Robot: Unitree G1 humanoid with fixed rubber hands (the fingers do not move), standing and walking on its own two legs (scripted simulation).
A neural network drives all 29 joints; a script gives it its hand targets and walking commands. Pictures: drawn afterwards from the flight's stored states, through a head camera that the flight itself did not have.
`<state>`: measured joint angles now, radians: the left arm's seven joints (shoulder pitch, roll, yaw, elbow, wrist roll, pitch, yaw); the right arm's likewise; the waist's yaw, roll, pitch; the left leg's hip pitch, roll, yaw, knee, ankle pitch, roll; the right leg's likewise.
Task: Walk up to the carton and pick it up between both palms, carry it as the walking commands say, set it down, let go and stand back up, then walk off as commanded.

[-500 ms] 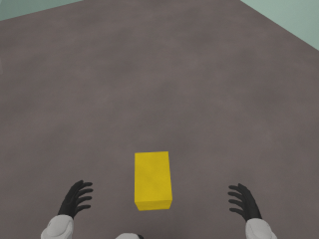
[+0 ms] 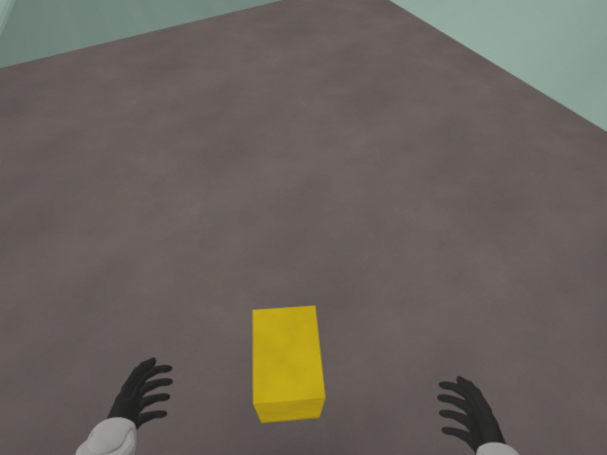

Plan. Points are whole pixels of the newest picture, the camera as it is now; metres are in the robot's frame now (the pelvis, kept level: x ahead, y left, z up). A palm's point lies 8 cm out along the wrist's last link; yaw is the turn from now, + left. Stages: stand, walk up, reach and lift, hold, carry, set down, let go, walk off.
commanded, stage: stand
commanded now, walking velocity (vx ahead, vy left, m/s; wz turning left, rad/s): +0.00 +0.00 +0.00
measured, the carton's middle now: (287, 366) +0.39 +0.05 -0.63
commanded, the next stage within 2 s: walk off in 1.84 s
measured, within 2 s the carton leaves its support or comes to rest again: neither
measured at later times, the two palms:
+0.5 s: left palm (97, 423) +0.16 +0.29 -0.10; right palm out of the picture +0.13 -0.24 -0.10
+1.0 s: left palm out of the picture +0.12 +0.29 -0.10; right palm out of the picture +0.10 -0.24 -0.10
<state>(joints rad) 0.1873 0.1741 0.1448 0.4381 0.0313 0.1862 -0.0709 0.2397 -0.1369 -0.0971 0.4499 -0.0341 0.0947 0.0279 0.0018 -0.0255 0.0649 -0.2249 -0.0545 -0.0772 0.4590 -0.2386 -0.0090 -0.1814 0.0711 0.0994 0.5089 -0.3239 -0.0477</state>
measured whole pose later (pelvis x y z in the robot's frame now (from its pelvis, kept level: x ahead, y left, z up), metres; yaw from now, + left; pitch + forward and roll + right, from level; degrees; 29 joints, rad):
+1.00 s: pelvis -0.01 +0.02 +0.00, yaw +0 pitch +0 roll +0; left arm 0.19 0.25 0.14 0.75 0.03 -0.01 0.01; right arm 0.21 -0.20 -0.10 0.82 -0.04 -0.01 -0.02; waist 0.00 -0.03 -0.01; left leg -0.26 -0.06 -0.07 0.54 -0.27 0.02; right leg -0.18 0.07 0.10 0.51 -0.32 -0.03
